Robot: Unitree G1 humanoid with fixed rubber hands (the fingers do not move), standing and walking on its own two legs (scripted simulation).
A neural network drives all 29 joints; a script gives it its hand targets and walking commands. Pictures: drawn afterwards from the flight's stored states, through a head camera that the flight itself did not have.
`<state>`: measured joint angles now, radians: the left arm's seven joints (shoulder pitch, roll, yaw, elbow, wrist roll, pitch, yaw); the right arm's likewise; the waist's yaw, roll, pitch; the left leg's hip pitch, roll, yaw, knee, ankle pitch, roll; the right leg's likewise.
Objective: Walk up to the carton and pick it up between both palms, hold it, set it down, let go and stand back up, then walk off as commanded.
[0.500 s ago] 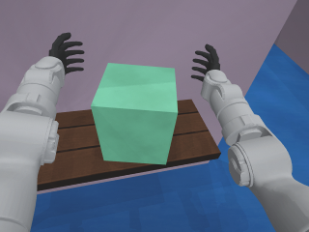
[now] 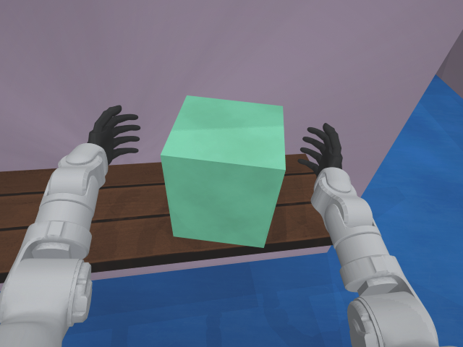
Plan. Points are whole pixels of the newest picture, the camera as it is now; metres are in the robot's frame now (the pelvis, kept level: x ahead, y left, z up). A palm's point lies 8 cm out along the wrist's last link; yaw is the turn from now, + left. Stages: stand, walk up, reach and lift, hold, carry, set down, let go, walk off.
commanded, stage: set down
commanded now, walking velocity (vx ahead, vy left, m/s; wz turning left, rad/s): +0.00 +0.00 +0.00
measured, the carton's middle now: (226, 173) +0.46 -0.01 +0.04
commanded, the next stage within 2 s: none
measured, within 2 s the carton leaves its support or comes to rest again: neither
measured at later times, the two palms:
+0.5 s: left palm (92, 194) +0.35 +0.23 +0.10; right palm (331, 210) +0.30 -0.18 +0.10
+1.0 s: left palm (78, 250) +0.28 +0.25 +0.05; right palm (331, 253) +0.24 -0.17 +0.05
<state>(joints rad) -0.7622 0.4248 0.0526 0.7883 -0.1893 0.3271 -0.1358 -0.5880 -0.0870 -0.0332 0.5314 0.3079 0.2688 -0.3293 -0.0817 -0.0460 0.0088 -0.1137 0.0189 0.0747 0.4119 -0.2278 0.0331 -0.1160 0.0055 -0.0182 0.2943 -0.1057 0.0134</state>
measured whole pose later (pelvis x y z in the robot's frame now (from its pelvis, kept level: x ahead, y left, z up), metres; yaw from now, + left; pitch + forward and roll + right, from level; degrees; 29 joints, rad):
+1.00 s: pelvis +0.03 -0.01 +0.00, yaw +1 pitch -6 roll -2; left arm 0.06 0.38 0.08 0.12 -0.21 0.14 -0.18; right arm 0.27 -0.02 0.06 -0.12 0.18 0.14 -0.30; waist 0.02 -0.01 0.08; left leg -0.03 0.02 0.06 0.42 -0.28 0.02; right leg -0.05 0.01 -0.03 0.33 -0.18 0.01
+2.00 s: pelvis +0.03 -0.02 +0.00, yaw +2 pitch -8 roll -1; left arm 0.24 0.31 0.00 0.31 -0.13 0.04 -0.11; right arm 0.31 -0.07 0.00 0.31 0.07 -0.10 -0.14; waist 0.04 0.00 0.10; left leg 0.00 0.02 0.03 0.40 -0.27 0.00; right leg -0.01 0.02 -0.05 0.34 -0.20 -0.01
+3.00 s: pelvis +0.03 -0.03 +0.00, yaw +1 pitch -3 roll +0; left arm 0.19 0.21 0.02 0.54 0.01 0.08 0.00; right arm 0.18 -0.20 -0.02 0.71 -0.02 -0.15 0.01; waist 0.02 -0.02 0.04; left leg -0.08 0.03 0.04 0.39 -0.25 -0.01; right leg -0.13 0.02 -0.03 0.40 -0.20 -0.03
